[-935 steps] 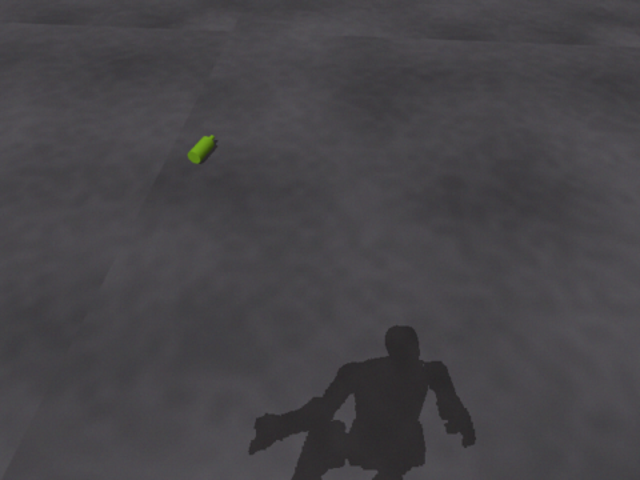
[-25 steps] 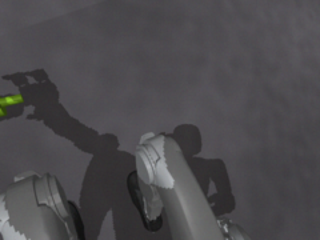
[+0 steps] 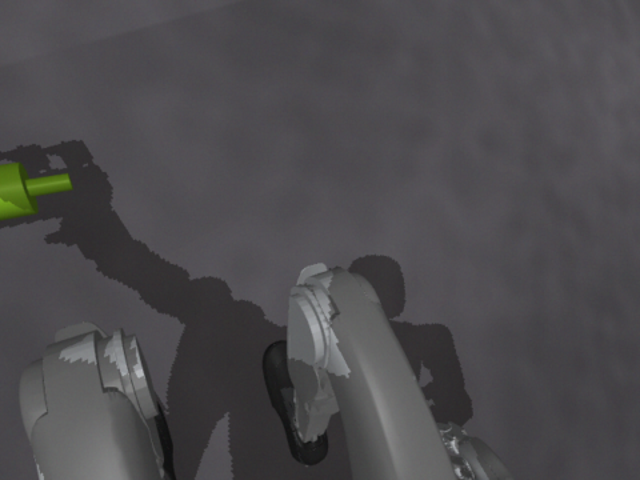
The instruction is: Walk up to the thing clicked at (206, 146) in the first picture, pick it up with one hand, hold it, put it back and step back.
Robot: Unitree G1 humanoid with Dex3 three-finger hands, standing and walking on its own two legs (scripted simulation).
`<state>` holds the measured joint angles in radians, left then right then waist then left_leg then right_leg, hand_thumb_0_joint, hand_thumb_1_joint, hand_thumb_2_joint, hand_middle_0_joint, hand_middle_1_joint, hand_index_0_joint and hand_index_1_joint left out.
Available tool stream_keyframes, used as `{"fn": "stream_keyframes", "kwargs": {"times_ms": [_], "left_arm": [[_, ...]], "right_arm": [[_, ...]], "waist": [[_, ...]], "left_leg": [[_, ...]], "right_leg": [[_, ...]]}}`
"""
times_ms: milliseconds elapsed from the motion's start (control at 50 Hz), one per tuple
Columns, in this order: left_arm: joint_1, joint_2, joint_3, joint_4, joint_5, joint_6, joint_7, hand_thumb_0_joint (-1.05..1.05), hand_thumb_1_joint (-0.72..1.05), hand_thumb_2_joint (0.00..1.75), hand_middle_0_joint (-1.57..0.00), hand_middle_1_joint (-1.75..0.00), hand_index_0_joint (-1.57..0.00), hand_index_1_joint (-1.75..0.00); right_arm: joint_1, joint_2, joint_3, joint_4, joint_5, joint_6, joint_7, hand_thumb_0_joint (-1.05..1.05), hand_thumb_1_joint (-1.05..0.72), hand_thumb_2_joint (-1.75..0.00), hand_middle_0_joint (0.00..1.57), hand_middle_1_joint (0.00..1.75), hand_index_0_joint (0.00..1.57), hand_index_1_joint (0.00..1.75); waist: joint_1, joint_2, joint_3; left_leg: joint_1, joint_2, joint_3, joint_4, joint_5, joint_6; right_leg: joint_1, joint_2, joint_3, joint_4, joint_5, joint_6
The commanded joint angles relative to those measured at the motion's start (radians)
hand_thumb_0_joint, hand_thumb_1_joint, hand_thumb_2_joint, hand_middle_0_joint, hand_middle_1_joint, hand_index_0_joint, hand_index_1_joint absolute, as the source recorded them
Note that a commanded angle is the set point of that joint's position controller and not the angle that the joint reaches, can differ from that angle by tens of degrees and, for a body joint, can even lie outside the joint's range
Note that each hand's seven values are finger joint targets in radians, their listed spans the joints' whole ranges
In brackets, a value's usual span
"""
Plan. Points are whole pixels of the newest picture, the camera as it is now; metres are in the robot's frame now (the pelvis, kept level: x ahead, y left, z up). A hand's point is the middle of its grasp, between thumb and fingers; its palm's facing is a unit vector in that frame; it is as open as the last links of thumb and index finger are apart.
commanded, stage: close in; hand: left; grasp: from above
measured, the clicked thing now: out of the picture +0.50 +0.30 -0.29
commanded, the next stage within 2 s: rest palm in 0.06 s
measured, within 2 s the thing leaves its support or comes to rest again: neither
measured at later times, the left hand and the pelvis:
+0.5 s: hand out of the picture +0.49 +0.31 -0.22, palm faces -0.48 -0.10 -0.87, open 14.2 cm; pelvis +0.00 +0.00 -0.01, yaw -1 degrees
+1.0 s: hand out of the picture +0.48 +0.31 -0.25, palm faces -0.45 -0.13 -0.88, open 13.9 cm; pelvis +0.00 +0.00 -0.01, yaw -3 degrees
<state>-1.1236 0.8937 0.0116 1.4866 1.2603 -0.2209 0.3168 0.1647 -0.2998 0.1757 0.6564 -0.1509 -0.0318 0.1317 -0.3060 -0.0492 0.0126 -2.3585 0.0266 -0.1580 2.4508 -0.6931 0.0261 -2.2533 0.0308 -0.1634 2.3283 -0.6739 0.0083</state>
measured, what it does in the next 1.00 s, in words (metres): stands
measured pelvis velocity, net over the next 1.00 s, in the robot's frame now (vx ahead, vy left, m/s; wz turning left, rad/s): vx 0.00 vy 0.00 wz -0.06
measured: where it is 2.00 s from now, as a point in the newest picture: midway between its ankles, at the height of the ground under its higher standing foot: (233, 452)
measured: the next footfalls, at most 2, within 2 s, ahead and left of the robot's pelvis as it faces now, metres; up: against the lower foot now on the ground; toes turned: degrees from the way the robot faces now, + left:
none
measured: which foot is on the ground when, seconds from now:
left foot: down 0.00-1.00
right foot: down 0.00-1.00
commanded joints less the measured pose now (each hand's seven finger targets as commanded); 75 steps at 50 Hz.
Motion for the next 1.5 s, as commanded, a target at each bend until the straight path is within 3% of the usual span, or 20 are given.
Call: {"fn": "stream_keyframes", "kwargs": {"times_ms": [0,260,460,520,580,620,660,720,740,800,860,920,980,1000,1020,1100,1140,1180,1220,1480], "left_arm": [[-0.322,0.203,0.029,-0.075,0.002,0.021,0.059,0.00,-0.50,1.02,-0.11,-1.03,-0.11,-1.02],[-0.326,0.264,0.053,0.045,0.008,0.020,0.112,0.00,-0.57,1.02,-0.07,-0.97,-0.06,-0.99],[-0.321,0.330,0.065,0.037,0.020,-0.010,0.147,0.00,-0.56,1.02,-0.10,-0.93,-0.07,-0.96],[-0.300,0.386,0.100,0.028,0.024,-0.016,0.174,0.00,-0.56,1.02,-0.10,-0.92,-0.07,-0.95],[-0.310,0.336,0.065,0.049,0.021,-0.011,0.186,0.00,-0.53,1.00,-0.11,-0.92,-0.09,-0.94],[-0.292,0.384,0.105,0.069,0.024,-0.005,0.199,0.00,-0.53,1.00,-0.11,-0.91,-0.08,-0.94],[-0.281,0.368,0.089,0.062,0.030,-0.002,0.209,0.00,-0.53,1.01,-0.12,-0.90,-0.10,-0.93],[-0.291,0.335,0.074,0.068,0.021,0.007,0.212,0.00,-0.51,0.98,-0.11,-0.92,-0.09,-0.94],[-0.293,0.375,0.096,0.069,0.017,0.007,0.219,0.00,-0.52,0.99,-0.11,-0.92,-0.09,-0.94],[-0.281,0.347,0.079,0.073,0.023,0.015,0.212,0.00,-0.50,0.97,-0.14,-0.91,-0.12,-0.93],[-0.273,0.372,0.109,0.076,0.011,0.015,0.219,0.00,-0.49,0.98,-0.14,-0.91,-0.12,-0.93],[-0.299,0.324,0.060,0.070,0.010,0.007,0.210,0.00,-0.48,0.98,-0.14,-0.93,-0.12,-0.95],[-0.309,0.339,0.059,0.051,0.010,-0.003,0.213,0.00,-0.47,0.96,-0.14,-0.92,-0.13,-0.94],[-0.281,0.386,0.102,0.074,0.015,-0.003,0.223,0.00,-0.47,0.98,-0.14,-0.93,-0.12,-0.95],[-0.286,0.337,0.058,0.068,0.017,-0.006,0.216,0.00,-0.47,0.98,-0.14,-0.94,-0.13,-0.95],[-0.294,0.381,0.093,0.063,0.020,-0.013,0.229,0.00,-0.46,0.97,-0.14,-0.94,-0.13,-0.95],[-0.261,0.352,0.074,0.103,0.022,-0.010,0.228,0.00,-0.46,0.94,-0.14,-0.93,-0.13,-0.94],[-0.280,0.389,0.096,0.087,0.022,-0.016,0.243,0.00,-0.46,0.98,-0.14,-0.95,-0.13,-0.96],[-0.269,0.353,0.063,0.105,0.025,-0.016,0.243,0.00,-0.47,0.97,-0.14,-0.95,-0.12,-0.96],[-0.271,0.410,0.097,0.119,0.023,0.002,0.268,0.00,-0.36,0.96,-0.20,-0.96,-0.19,-0.97]], "right_arm": [[0.246,-0.270,-0.063,0.006,-0.003,0.001,-0.004,0.00,-0.90,-0.90,0.20,0.30,0.20,0.30],[0.226,-0.285,-0.025,-0.020,-0.017,-0.048,-0.006,0.00,-0.89,-0.90,0.20,0.30,0.20,0.30],[0.225,-0.310,0.011,-0.014,-0.038,-0.084,-0.001,0.00,-0.89,-0.90,0.20,0.30,0.20,0.30],[0.212,-0.321,0.014,-0.029,-0.043,-0.089,0.003,0.00,-0.90,-0.90,0.20,0.30,0.20,0.30],[0.214,-0.317,0.023,-0.019,-0.050,-0.100,0.015,0.00,-0.89,-0.90,0.20,0.30,0.20,0.30],[0.203,-0.339,0.019,-0.027,-0.051,-0.108,0.019,0.00,-0.89,-0.90,0.20,0.30,0.20,0.30],[0.184,-0.329,0.022,-0.031,-0.053,-0.110,0.021,0.00,-0.90,-0.90,0.20,0.30,0.20,0.30],[0.188,-0.338,0.024,-0.036,-0.056,-0.122,0.034,0.00,-0.89,-0.90,0.20,0.30,0.20,0.30],[0.184,-0.342,0.021,-0.025,-0.055,-0.122,0.033,0.00,-0.89,-0.90,0.20,0.30,0.20,0.30],[0.184,-0.342,0.026,-0.037,-0.058,-0.130,0.043,0.00,-0.90,-0.90,0.20,0.30,0.20,0.30],[0.179,-0.349,0.021,-0.029,-0.058,-0.127,0.045,0.00,-0.90,-0.90,0.20,0.30,0.20,0.30],[0.160,-0.345,0.027,-0.040,-0.055,-0.126,0.049,0.00,-0.90,-0.90,0.20,0.30,0.20,0.30],[0.159,-0.345,0.032,-0.040,-0.057,-0.130,0.051,0.00,-0.90,-0.90,0.20,0.30,0.20,0.30],[0.176,-0.355,0.028,-0.025,-0.061,-0.126,0.048,0.00,-0.90,-0.90,0.20,0.30,0.20,0.30],[0.163,-0.348,0.028,-0.036,-0.057,-0.129,0.050,0.00,-0.90,-0.90,0.20,0.30,0.20,0.30],[0.174,-0.354,0.037,-0.025,-0.064,-0.131,0.056,0.00,-0.90,-0.90,0.20,0.30,0.20,0.30],[0.165,-0.356,0.036,-0.032,-0.068,-0.133,0.059,0.00,-0.90,-0.90,0.20,0.30,0.20,0.30],[0.168,-0.354,0.047,-0.030,-0.068,-0.130,0.058,0.00,-0.90,-0.90,0.20,0.30,0.20,0.30],[0.155,-0.357,0.045,-0.041,-0.069,-0.134,0.059,0.00,-0.90,-0.90,0.20,0.30,0.20,0.30],[0.160,-0.379,0.057,-0.036,-0.073,-0.156,0.066,0.00,-0.90,-0.90,0.20,0.30,0.20,0.30]], "waist": [[-0.051,0.446,-0.642],[-0.089,0.386,-0.564],[-0.103,0.455,-0.562],[-0.089,0.454,-0.602],[-0.112,0.463,-0.575],[-0.113,0.457,-0.536],[-0.096,0.477,-0.567],[-0.122,0.462,-0.542],[-0.112,0.458,-0.558],[-0.119,0.477,-0.529],[-0.114,0.484,-0.553],[-0.128,0.486,-0.531],[-0.128,0.463,-0.528],[-0.123,0.464,-0.540],[-0.126,0.475,-0.532],[-0.129,0.493,-0.536],[-0.133,0.479,-0.511],[-0.131,0.476,-0.529],[-0.132,0.474,-0.506],[-0.141,0.495,-0.499]], "left_leg": [[0.580,0.000,0.036,-0.256,0.272,-0.006],[0.459,0.000,0.042,-0.232,0.148,0.008],[0.512,0.011,0.028,-0.201,0.201,-0.001],[0.514,0.015,0.029,-0.189,0.225,0.000],[0.526,0.020,0.024,-0.178,0.230,-0.001],[0.507,0.020,0.018,-0.180,0.218,-0.004],[0.529,0.023,0.013,-0.187,0.235,-0.008],[0.518,0.024,0.013,-0.175,0.243,-0.005],[0.508,0.025,0.011,-0.173,0.235,-0.004],[0.527,0.026,0.009,-0.176,0.254,-0.008],[0.544,0.029,-0.008,-0.186,0.260,-0.016],[0.521,0.029,-0.008,-0.183,0.234,-0.013],[0.500,0.028,0.002,-0.166,0.228,-0.006],[0.521,0.029,-0.006,-0.175,0.233,-0.010],[0.531,0.029,-0.004,-0.173,0.242,-0.012],[0.556,0.032,-0.018,-0.182,0.256,-0.018],[0.554,0.033,-0.015,-0.175,0.259,-0.015],[0.525,0.032,-0.016,-0.178,0.253,-0.015],[0.513,0.032,-0.009,-0.170,0.243,-0.012],[0.529,0.040,-0.026,-0.174,0.244,-0.019]], "right_leg": [[0.290,0.041,-0.058,-0.196,0.287,-0.047],[0.316,0.049,-0.051,-0.209,0.200,-0.041],[0.333,0.054,-0.070,-0.186,0.246,-0.039],[0.385,0.056,-0.069,-0.183,0.275,-0.035],[0.358,0.062,-0.076,-0.176,0.283,-0.036],[0.345,0.059,-0.081,-0.174,0.267,-0.037],[0.354,0.065,-0.086,-0.170,0.279,-0.041],[0.357,0.065,-0.088,-0.168,0.296,-0.034],[0.365,0.068,-0.088,-0.173,0.290,-0.035],[0.363,0.066,-0.087,-0.167,0.300,-0.034],[0.361,0.064,-0.099,-0.156,0.300,-0.038],[0.345,0.069,-0.096,-0.159,0.283,-0.039],[0.366,0.069,-0.093,-0.170,0.288,-0.033],[0.368,0.068,-0.101,-0.168,0.287,-0.034],[0.360,0.068,-0.096,-0.164,0.293,-0.034],[0.360,0.067,-0.107,-0.158,0.296,-0.033],[0.358,0.067,-0.105,-0.160,0.302,-0.032],[0.384,0.071,-0.107,-0.162,0.304,-0.033],[0.378,0.075,-0.103,-0.164,0.299,-0.032],[0.372,0.074,-0.113,-0.155,0.298,-0.031]]}}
